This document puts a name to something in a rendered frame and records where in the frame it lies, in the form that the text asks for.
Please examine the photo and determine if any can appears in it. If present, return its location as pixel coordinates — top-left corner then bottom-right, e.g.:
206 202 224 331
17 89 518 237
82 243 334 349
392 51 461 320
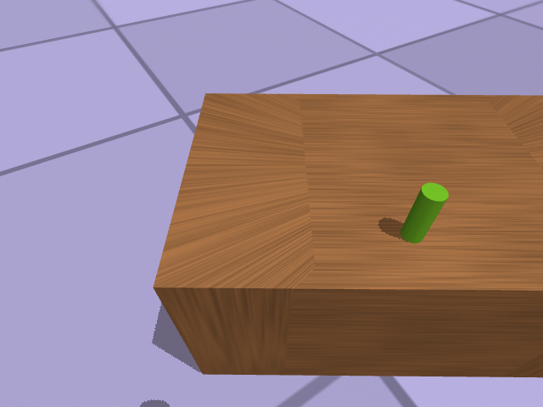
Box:
400 182 449 243

